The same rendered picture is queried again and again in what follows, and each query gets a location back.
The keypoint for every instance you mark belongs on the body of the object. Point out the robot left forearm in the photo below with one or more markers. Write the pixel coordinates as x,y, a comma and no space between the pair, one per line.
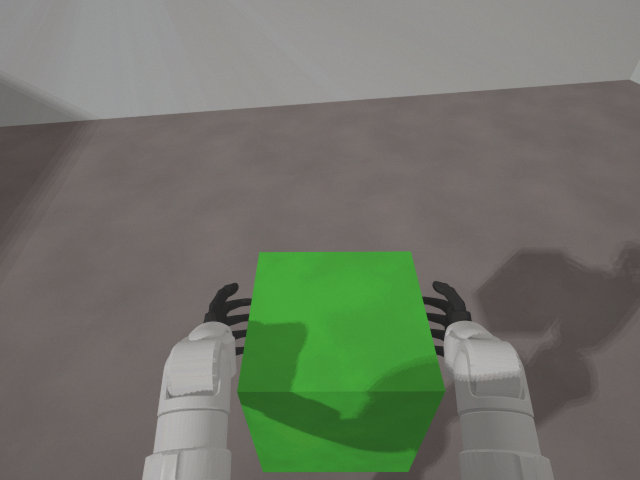
191,433

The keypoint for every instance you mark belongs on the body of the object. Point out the carton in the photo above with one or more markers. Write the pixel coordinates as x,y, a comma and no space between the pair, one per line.
339,370

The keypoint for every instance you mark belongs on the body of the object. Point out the robot right forearm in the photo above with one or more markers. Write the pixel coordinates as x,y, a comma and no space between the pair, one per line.
493,401

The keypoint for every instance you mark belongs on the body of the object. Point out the left robot hand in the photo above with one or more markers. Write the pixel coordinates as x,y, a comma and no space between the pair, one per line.
218,310

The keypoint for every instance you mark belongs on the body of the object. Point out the right robot hand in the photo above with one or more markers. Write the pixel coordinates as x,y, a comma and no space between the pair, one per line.
454,308

